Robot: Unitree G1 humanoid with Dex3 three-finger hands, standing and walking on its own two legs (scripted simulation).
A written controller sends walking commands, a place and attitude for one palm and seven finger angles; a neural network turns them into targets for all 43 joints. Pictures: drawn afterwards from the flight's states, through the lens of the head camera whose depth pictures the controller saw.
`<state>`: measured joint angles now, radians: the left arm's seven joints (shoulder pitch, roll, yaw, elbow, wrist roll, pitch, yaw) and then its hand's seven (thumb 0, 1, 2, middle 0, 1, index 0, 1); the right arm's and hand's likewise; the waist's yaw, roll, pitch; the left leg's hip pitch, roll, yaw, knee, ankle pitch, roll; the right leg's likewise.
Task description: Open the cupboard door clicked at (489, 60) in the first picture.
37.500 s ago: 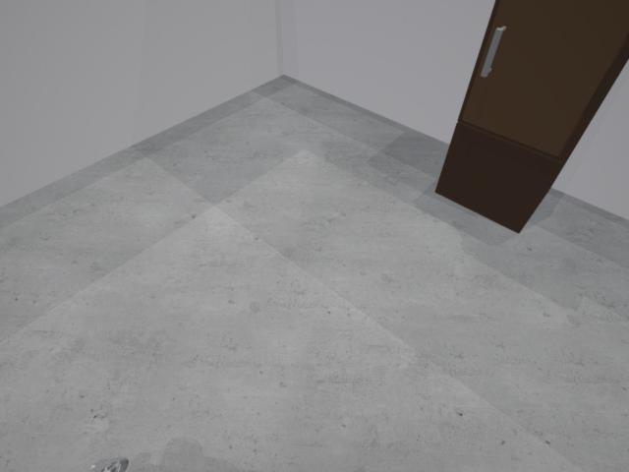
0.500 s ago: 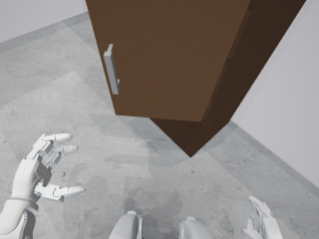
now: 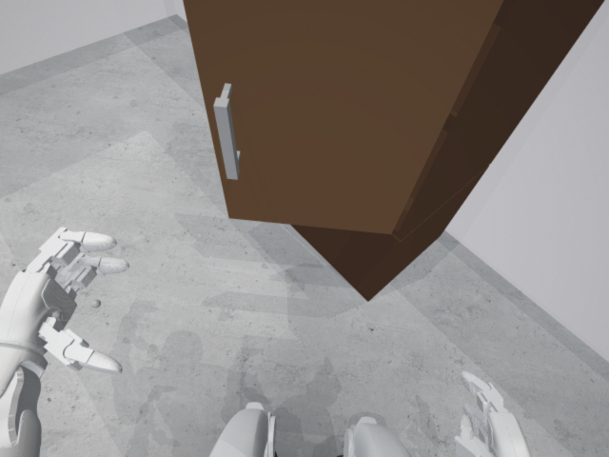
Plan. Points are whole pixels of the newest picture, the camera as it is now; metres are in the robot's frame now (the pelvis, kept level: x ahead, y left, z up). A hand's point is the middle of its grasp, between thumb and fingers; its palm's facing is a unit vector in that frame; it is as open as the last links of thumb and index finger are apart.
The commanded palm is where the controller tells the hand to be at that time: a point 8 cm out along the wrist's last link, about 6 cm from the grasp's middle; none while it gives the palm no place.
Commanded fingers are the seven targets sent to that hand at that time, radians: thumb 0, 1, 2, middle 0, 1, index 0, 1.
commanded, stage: raise the hand with hooked fingers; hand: left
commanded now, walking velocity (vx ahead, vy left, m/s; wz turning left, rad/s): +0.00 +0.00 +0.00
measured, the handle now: (230, 134) +0.58 +0.16 +0.03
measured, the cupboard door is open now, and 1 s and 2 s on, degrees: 44 44 44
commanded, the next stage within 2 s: move the hooked fingers beside the handle in 0.54 s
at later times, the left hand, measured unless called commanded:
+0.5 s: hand (101, 295) +0.29 +0.27 +0.04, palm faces -0.01 -1.00 -0.04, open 14.0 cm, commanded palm +0.27 +0.31 +0.05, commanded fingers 0.00 -0.50 0.30 -0.30 -1.20 -0.30 -1.20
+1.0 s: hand (124, 258) +0.34 +0.25 +0.04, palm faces -0.03 -1.00 -0.02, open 14.0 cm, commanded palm +0.32 +0.30 +0.04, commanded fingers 0.00 -0.50 0.30 -0.30 -1.20 -0.30 -1.20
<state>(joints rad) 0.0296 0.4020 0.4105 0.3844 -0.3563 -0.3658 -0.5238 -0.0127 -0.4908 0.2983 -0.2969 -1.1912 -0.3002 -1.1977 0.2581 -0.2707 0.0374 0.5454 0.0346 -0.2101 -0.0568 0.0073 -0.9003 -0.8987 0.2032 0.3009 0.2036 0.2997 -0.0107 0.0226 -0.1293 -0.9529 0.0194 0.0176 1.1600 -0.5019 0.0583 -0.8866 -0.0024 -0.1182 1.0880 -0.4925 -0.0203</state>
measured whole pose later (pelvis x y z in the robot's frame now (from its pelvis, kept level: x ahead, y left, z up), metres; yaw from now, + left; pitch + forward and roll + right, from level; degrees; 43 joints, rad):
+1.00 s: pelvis +0.00 -0.01 -0.01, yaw -1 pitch +18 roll -3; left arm -0.22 0.45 0.44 0.59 -0.32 -0.35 -0.54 -0.01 -0.50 0.30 -0.30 -1.20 -0.30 -1.20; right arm 0.26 -0.28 0.04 0.56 0.04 -0.17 -0.07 0.01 -0.90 -0.90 0.20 0.30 0.20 0.30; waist -0.04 0.02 -0.14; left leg -1.00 0.03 0.01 1.19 -0.51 0.04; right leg -0.94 0.01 -0.12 1.12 -0.50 -0.04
